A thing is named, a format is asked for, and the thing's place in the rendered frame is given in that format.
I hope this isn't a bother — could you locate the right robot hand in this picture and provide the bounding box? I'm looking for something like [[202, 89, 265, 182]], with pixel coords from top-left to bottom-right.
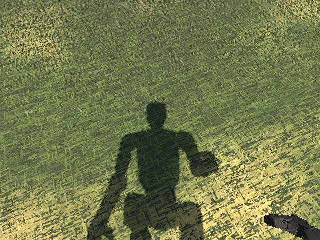
[[264, 214, 320, 240]]

